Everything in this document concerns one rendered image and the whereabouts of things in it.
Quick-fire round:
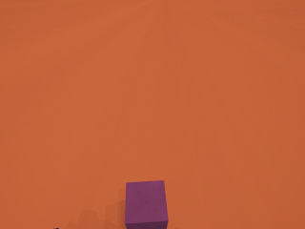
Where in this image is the carton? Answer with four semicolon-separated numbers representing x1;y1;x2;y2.
125;180;169;229

